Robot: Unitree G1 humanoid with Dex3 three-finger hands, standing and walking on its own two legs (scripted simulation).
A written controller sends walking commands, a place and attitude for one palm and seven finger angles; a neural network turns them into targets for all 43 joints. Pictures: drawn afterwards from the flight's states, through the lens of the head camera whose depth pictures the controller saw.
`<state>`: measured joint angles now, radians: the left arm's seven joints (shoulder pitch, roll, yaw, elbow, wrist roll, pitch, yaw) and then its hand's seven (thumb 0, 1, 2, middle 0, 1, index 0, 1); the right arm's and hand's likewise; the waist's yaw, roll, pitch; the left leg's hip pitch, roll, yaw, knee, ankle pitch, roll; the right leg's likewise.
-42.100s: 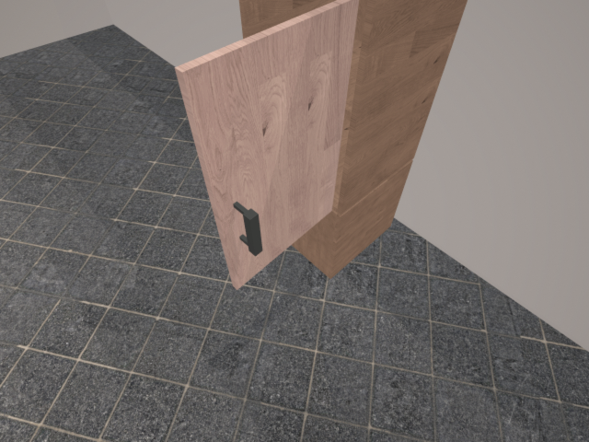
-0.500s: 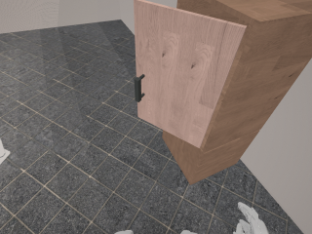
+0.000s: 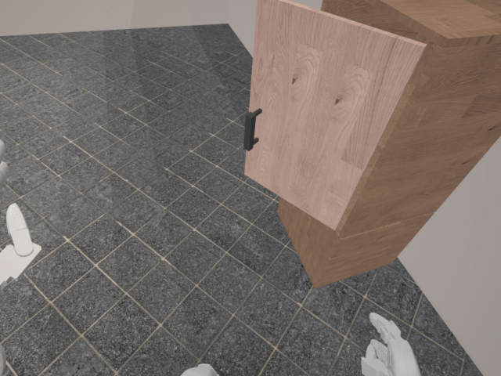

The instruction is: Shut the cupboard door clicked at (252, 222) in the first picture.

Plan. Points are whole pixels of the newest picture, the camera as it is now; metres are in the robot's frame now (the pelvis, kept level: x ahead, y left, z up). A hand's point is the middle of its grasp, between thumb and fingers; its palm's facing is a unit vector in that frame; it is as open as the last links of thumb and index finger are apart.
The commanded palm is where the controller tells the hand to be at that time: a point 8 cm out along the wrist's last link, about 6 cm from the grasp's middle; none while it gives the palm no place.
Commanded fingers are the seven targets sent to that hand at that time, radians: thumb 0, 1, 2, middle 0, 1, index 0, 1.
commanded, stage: step back with the hand held close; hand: left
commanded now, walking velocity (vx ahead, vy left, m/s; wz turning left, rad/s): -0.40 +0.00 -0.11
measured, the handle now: (253, 129) +0.80 +0.06 -0.09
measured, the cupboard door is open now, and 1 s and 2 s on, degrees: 33 33 33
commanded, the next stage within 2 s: stop stepping back and stand still in 0.28 s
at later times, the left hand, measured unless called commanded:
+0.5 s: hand out of the picture +0.10 +0.33 +0.18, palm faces +0.44 -0.85 -0.28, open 7.4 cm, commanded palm +0.04 +0.37 +0.19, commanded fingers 0.00 0.90 0.90 -0.20 -0.30 -0.20 -0.30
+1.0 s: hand out of the picture +0.01 +0.41 +0.17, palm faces +0.33 -0.87 -0.36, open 7.4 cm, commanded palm -0.05 +0.44 +0.19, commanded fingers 0.00 0.90 0.90 -0.20 -0.30 -0.20 -0.30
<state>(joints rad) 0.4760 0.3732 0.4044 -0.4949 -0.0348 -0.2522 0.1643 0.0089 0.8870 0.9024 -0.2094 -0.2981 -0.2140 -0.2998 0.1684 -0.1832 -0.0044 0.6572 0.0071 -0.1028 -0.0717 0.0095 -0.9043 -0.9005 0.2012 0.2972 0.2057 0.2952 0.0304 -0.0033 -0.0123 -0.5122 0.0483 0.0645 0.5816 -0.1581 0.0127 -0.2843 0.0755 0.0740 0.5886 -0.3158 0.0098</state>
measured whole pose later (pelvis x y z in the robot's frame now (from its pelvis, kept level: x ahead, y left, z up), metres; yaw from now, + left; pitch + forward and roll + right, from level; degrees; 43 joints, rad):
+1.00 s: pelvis -0.23 +0.17 +0.00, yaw -8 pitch -3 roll -1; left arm 0.50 0.42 0.44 -0.48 -0.05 -0.15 0.17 0.01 0.89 0.90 -0.21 -0.30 -0.21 -0.30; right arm 0.28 -0.16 0.02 0.65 -0.01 -0.06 -0.07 0.01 -0.91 -0.90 0.20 0.30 0.20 0.29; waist -0.06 -0.07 -0.04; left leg -0.29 0.08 0.08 0.62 -0.28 0.00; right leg -0.42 0.01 -0.05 0.96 -0.42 -0.02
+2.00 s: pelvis -0.21 +0.16 +0.02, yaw -6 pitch -1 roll +0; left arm 0.28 0.18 0.01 1.13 0.00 0.01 0.03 -0.01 0.92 0.90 -0.20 -0.30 -0.20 -0.30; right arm 0.30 -0.15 0.01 1.13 -0.01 0.01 -0.02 0.00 -0.91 -0.90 0.20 0.30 0.20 0.29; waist -0.01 0.01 0.03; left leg -0.20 0.01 0.03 0.40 -0.17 0.00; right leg -0.12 0.02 -0.01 0.39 -0.24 -0.02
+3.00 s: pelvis -0.20 +0.17 +0.02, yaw -7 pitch -2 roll +0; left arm 0.22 0.23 0.01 1.14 0.01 -0.01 0.02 0.00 0.91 0.90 -0.20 -0.30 -0.20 -0.30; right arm 0.21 -0.23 -0.01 1.13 -0.01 -0.01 -0.02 0.00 -0.91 -0.90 0.20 0.30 0.20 0.29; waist 0.00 0.00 0.05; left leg -0.16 0.00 0.05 0.36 -0.17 0.01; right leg -0.09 0.00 0.00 0.37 -0.25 0.00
